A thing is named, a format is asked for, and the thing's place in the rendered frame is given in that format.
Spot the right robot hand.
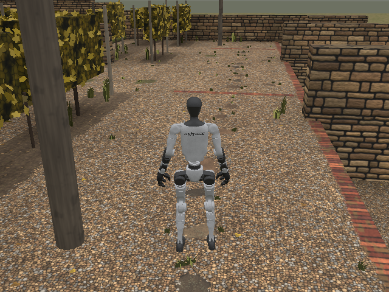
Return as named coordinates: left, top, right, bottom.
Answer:
left=216, top=171, right=230, bottom=186

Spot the robot head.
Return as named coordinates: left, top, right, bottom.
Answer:
left=184, top=97, right=205, bottom=127

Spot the left robot forearm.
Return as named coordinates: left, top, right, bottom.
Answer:
left=159, top=148, right=171, bottom=174

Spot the right robot forearm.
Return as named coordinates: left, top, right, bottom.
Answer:
left=217, top=148, right=229, bottom=173

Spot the left robot hand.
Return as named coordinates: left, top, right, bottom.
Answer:
left=157, top=172, right=171, bottom=187

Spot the robot right upper arm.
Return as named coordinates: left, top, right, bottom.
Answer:
left=207, top=123, right=223, bottom=156

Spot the robot left upper arm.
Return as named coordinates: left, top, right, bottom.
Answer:
left=165, top=123, right=182, bottom=156

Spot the robot left foot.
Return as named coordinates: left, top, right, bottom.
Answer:
left=176, top=236, right=185, bottom=252

